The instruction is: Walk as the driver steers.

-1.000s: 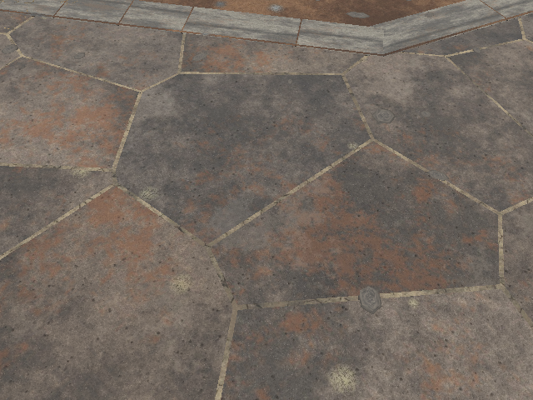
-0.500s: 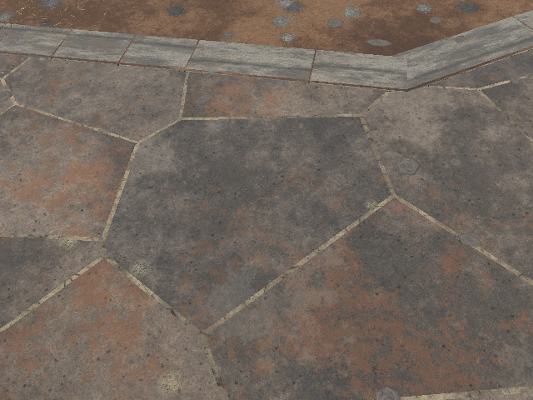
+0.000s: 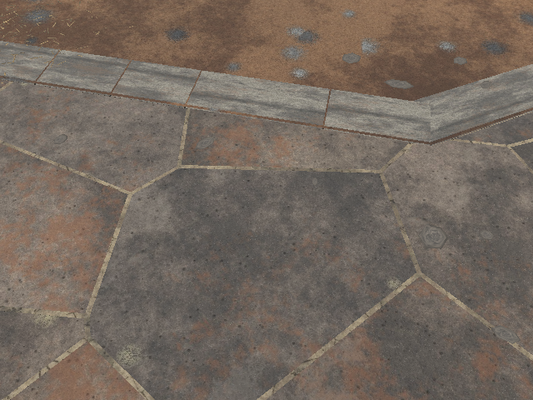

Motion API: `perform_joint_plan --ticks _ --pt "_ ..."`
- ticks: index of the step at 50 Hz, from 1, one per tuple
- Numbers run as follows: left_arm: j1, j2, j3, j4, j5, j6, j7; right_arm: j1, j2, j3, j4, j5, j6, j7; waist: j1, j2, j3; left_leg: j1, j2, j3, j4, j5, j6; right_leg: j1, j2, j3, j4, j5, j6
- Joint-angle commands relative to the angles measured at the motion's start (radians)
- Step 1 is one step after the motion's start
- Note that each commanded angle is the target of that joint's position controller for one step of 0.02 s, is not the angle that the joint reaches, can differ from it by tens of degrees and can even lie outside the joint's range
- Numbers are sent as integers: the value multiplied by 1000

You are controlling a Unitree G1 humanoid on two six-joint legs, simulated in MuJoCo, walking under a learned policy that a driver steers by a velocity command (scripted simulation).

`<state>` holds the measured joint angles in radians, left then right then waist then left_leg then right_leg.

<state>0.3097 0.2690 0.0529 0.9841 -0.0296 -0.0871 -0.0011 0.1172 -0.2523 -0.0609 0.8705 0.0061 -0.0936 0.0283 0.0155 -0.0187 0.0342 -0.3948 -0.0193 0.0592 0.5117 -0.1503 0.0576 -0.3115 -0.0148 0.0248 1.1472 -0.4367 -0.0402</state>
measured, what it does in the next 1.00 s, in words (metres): walks ahead: right foot, then left foot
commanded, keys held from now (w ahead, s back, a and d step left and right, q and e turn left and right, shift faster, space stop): w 0.46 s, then w+q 0.18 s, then q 0.36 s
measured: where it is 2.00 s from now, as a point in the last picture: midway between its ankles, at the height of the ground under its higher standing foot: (298, 343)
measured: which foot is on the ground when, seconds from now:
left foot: down 0.00-0.42, up 0.44-0.92, down 0.94-1.00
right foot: up 0.00-0.40, down 0.42-0.92, up 0.94-1.00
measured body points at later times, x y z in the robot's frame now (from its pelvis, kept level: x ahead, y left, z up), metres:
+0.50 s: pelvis +0.28 -0.06 +0.00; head +0.32 -0.07 +0.44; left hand +0.46 +0.20 -0.11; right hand +0.28 -0.33 -0.15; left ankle +0.12 +0.09 -0.66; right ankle +0.37 -0.15 -0.73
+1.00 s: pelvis +0.52 -0.03 -0.01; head +0.56 -0.01 +0.44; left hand +0.55 +0.26 -0.14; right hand +0.74 -0.26 -0.11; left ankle +0.61 +0.06 -0.73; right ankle +0.40 -0.17 -0.65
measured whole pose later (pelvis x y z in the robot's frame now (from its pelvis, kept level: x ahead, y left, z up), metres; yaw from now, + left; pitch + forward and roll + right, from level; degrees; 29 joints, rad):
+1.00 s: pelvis +0.52 -0.03 -0.01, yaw +14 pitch +2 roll -1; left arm 0.16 0.28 0.06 0.90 0.00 -0.03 0.03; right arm 0.10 -0.28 -0.08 0.77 -0.01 -0.04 0.03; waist 0.00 0.01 0.07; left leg -0.50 -0.05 0.02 0.58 -0.13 0.10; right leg -0.30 0.00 -0.06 1.09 -0.59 0.04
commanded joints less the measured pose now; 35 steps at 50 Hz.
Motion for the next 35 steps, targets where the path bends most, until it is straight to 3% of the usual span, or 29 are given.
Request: perform_joint_plan --ticks 1,3,5,8,11,16,19,20,21,22,23,24,25,26,27,28,30,32,35 --pt "-53 113 31 -83 6 -22 7 76 -92 -18 -19 -19 -10 -4 -32 85 -86 320 273 -360 -294 70 177 -330 -124 50 36 117 -10" --pt "-25 67 27 -77 10 3 9 81 -99 -20 -7 -14 -15 -1 -4 93 -68 243 260 -302 -346 103 186 -281 -138 43 -32 138 2" --pt "-72 60 26 -96 18 15 12 104 -131 -27 7 -10 -18 -10 -1 80 -34 216 257 -253 -384 138 195 -322 -146 32 -119 207 23" --pt "-171 55 24 -127 26 14 8 142 -148 -31 24 -6 -12 -26 -24 71 -7 231 230 -181 -405 163 174 -362 -140 21 -303 388 43" --pt "-275 38 14 -152 21 7 -3 186 -156 -32 43 2 -8 -33 -57 73 13 234 197 -113 -409 158 143 -309 -101 -17 -483 526 44" --pt "-393 51 8 -199 10 -1 -27 267 -168 -38 90 13 12 -36 -88 81 46 391 261 -121 -349 161 131 -331 -76 -16 -610 482 17" --pt "-331 94 23 -195 9 -10 -38 242 -188 -47 92 15 28 -42 -31 109 5 459 287 -123 -244 362 101 -220 -41 -40 -645 370 -24" --pt "-226 121 39 -165 13 -12 -36 220 -185 -45 87 17 34 -43 29 110 -56 447 256 -91 -124 521 81 -73 -7 -72 -667 367 -46" --pt "-52 173 66 -109 18 -11 -29 222 -155 -33 79 11 38 -45 96 82 -168 355 199 -49 86 529 50 180 -19 -56 -647 386 -80" --pt "95 268 89 -82 36 -8 -21 300 -78 -7 54 -6 28 -41 95 -90 -328 21 91 3 465 215 -10 565 -262 284 -636 337 -198" --pt "133 260 82 -68 24 -3 -27 347 -16 14 65 -4 5 -34 80 -266 -420 -232 -43 -95 693 -431 -38 721 -382 666 -803 159 -286" --pt "92 179 58 -76 16 -6 -26 258 -121 -14 56 29 -12 -28 101 -173 -320 -347 16 -186 801 -425 -16 653 -356 608 -838 47 -238" --pt "4 147 47 -96 19 -10 -21 180 -148 -20 32 47 -20 -28 84 -125 -194 -384 67 -162 794 -328 3 508 -334 464 -860 89 -197" --pt "-68 116 38 -109 29 -13 -21 145 -145 -23 30 40 -18 -35 54 -60 -128 -341 113 -147 744 -234 5 366 -301 358 -894 158 -175" --pt "-114 85 29 -112 39 -19 -22 147 -134 -30 33 31 -6 -40 21 -61 -80 -287 144 -154 688 -173 4 258 -268 271 -931 221 -157" --pt "-133 67 25 -108 47 -24 -23 173 -113 -31 42 30 10 -41 -7 -84 -71 -225 162 -164 662 -136 4 194 -248 211 -962 253 -145" --pt "-127 72 27 -93 47 -32 -20 190 -75 -29 47 32 34 -41 -26 -78 -46 -210 168 -168 626 -95 -5 143 -238 123 -1007 323 -147" --pt "-104 96 35 -78 51 -37 -9 151 -73 -33 31 27 45 -43 -24 -50 -18 -273 164 -187 565 -12 -17 150 -237 55 -1029 399 -149" --pt "-123 107 34 -79 57 -29 12 101 -64 -33 2 8 39 -35 -35 -42 5 -254 129 -151 377 138 -41 139 -199 -101 -997 728 -123"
